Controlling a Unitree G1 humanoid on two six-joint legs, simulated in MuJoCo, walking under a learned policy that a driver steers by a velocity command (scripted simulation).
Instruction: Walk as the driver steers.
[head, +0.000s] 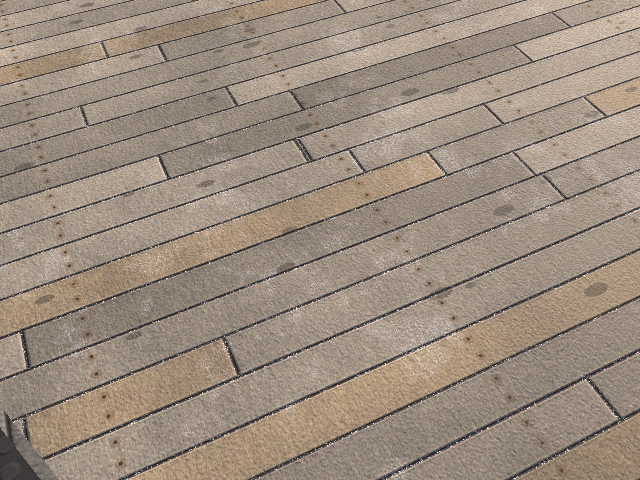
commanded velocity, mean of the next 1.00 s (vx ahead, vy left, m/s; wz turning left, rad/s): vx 0.06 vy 0.00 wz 0.24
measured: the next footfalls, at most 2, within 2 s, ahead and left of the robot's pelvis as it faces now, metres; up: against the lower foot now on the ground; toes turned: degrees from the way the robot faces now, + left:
left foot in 0.08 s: +0.20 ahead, +0.10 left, +0.00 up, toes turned +5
right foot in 0.54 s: +0.23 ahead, -0.12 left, +0.00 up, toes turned +22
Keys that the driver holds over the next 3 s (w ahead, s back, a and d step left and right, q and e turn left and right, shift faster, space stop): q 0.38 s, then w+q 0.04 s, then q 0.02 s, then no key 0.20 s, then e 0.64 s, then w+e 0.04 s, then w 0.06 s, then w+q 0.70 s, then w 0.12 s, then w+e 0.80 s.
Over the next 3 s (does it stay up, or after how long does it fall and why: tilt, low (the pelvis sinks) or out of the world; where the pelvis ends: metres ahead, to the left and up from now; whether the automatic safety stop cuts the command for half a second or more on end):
stays up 0.92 0.20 0.00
